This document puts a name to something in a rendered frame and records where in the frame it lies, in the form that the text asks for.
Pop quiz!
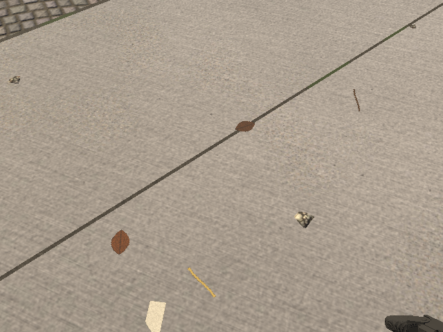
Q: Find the robot right hand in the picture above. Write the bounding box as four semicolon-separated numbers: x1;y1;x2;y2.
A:
385;315;443;332

